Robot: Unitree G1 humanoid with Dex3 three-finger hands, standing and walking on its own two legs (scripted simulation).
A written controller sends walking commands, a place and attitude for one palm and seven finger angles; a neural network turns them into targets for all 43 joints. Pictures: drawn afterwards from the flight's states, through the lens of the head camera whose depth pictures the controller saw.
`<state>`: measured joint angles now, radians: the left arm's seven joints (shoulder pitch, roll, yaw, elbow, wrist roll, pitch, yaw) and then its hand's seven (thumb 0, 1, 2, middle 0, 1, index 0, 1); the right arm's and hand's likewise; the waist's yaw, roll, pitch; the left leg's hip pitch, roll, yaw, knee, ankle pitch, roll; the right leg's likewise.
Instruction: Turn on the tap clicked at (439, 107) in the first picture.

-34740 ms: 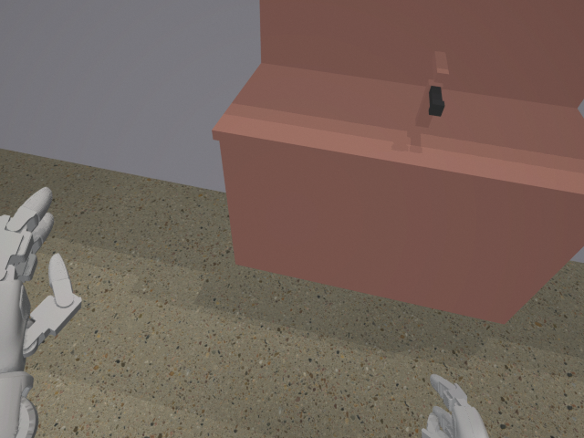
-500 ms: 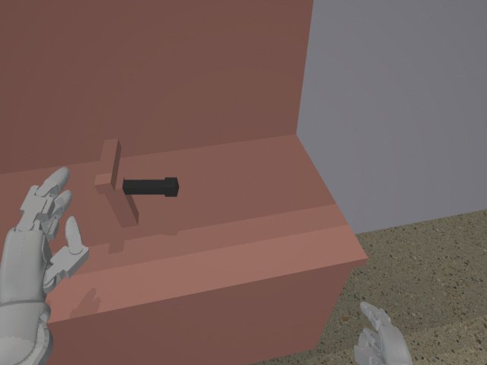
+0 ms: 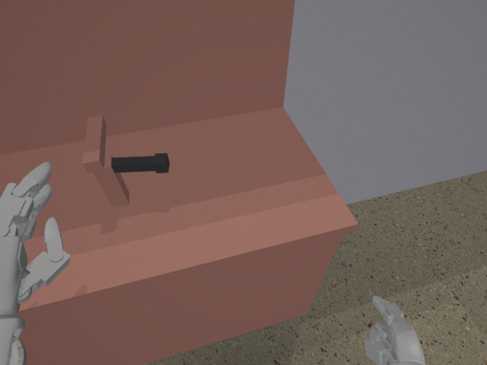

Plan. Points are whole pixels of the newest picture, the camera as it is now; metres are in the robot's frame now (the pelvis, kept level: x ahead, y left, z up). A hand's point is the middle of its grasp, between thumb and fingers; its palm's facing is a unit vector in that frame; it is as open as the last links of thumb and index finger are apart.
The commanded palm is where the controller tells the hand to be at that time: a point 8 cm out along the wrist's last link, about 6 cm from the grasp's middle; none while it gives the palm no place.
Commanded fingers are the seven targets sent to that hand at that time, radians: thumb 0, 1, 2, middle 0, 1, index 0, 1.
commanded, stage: step back with the hand held close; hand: left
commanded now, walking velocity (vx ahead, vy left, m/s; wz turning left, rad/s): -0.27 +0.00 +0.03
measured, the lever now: (161, 163) +0.46 +0.21 +0.06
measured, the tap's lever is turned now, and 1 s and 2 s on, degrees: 78 78 78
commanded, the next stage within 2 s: stop stepping back and stand still in 0.86 s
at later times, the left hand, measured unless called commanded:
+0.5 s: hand (34, 295) +0.16 +0.25 +0.16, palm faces +0.40 -0.83 -0.39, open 7.4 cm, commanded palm +0.10 +0.29 +0.18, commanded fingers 0.00 0.90 0.90 -0.20 -0.30 -0.20 -0.30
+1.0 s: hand out of the picture +0.06 +0.22 +0.16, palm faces +0.33 -0.86 -0.39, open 7.4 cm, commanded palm +0.01 +0.27 +0.18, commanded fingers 0.00 0.90 0.90 -0.20 -0.30 -0.20 -0.30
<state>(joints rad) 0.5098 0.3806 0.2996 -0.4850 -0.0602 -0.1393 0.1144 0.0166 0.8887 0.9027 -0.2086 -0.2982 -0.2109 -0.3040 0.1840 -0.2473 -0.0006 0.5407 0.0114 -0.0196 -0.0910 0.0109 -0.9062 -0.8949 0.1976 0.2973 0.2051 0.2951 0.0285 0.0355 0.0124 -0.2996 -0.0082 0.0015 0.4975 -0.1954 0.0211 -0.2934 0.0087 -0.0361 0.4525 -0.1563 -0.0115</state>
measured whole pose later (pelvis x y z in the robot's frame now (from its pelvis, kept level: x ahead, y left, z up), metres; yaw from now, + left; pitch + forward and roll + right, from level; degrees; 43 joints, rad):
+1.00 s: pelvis -0.16 +0.00 +0.00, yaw -1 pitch +2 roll -1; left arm 0.49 0.38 0.31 -0.58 -0.04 -0.15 0.13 0.02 0.89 0.90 -0.21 -0.30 -0.21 -0.30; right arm 0.17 -0.19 0.01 0.62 0.01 -0.05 -0.06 0.01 -0.90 -0.89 0.20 0.30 0.21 0.30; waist 0.02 -0.01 0.01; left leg -0.59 0.00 -0.01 1.00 -0.42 -0.03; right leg -0.32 0.01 0.03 0.51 -0.21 0.01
